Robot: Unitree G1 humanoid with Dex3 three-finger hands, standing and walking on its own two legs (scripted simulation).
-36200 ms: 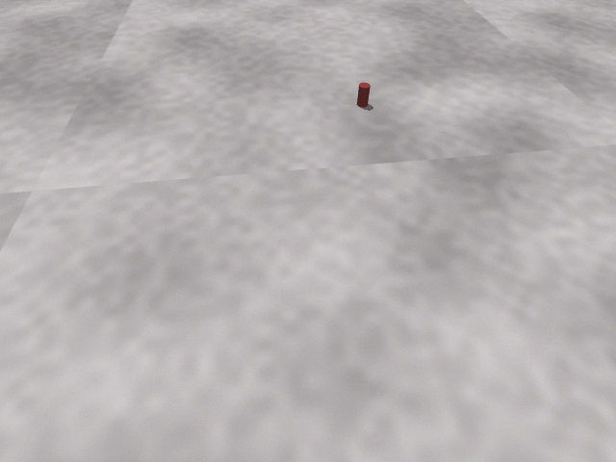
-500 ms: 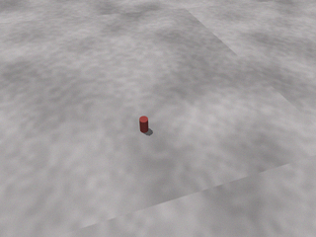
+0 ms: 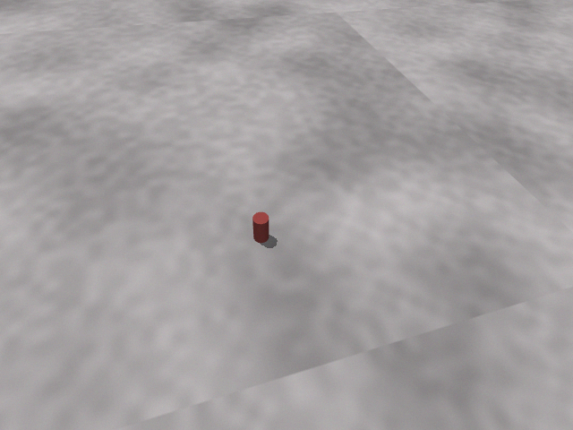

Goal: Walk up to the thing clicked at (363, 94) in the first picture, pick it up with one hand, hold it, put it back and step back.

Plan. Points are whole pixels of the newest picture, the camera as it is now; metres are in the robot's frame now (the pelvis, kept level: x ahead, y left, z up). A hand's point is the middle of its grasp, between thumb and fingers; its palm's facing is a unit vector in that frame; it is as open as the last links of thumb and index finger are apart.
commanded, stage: step back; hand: left
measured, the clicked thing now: (261, 227) +1.02 +0.15 -0.70
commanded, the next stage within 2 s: stand in 0.26 s
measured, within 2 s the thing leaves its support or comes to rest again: neither
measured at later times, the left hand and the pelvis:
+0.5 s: hand out of the picture +0.15 +0.25 -0.13, palm faces -0.04 -0.94 -0.34, open 7.4 cm; pelvis +0.02 +0.00 +0.02, yaw -1 degrees
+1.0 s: hand out of the picture +0.07 +0.25 -0.14, palm faces -0.05 -0.94 -0.35, open 7.4 cm; pelvis +0.00 -0.01 +0.02, yaw +0 degrees
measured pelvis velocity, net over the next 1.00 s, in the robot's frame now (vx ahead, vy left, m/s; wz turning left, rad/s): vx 0.00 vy -0.01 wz -0.01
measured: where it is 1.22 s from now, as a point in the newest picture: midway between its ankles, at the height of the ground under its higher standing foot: outside the picture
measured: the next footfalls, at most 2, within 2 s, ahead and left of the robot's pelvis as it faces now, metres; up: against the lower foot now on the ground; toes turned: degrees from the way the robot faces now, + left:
none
